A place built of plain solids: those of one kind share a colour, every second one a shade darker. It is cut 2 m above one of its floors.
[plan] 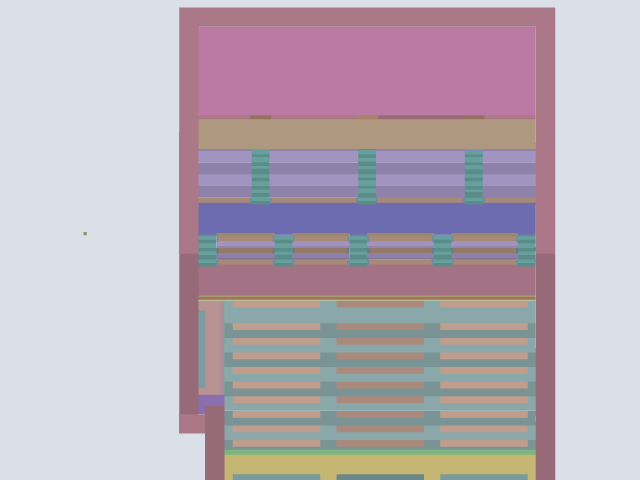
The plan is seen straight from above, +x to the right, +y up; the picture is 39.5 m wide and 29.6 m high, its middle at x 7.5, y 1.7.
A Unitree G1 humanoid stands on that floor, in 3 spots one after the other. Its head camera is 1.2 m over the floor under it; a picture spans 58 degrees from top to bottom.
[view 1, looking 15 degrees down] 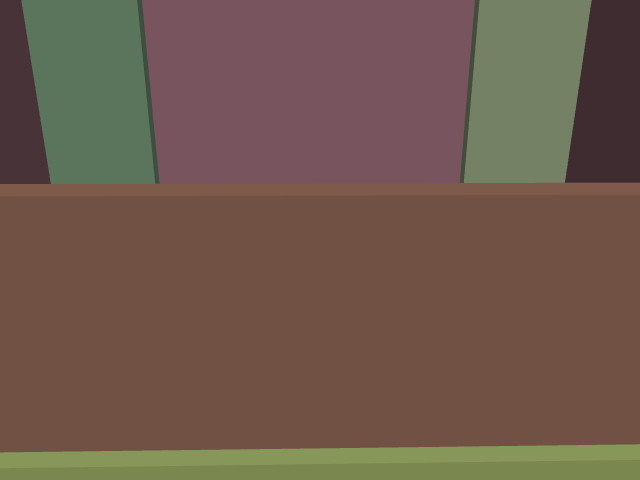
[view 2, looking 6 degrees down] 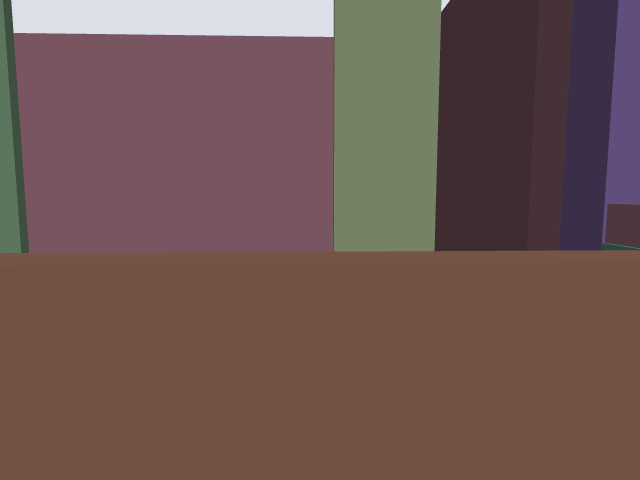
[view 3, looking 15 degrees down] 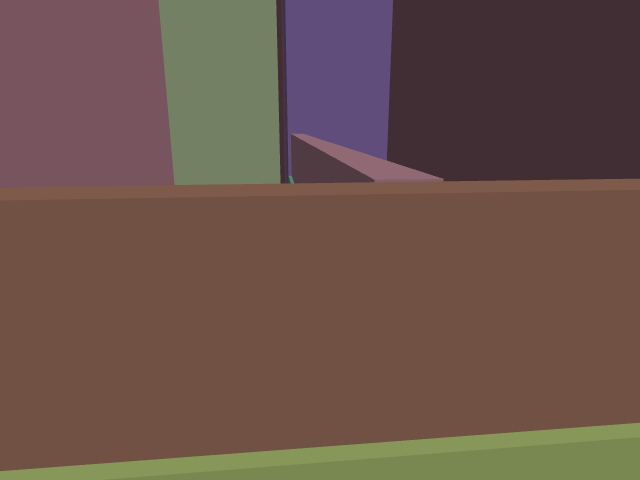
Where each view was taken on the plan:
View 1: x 11.14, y -0.86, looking -91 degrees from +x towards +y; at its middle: rail_front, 0.96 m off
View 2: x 6.54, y -0.86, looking -92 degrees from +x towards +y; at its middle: wall_plaster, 18.89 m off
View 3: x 1.84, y -0.86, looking -96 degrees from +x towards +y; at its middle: rail_front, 0.96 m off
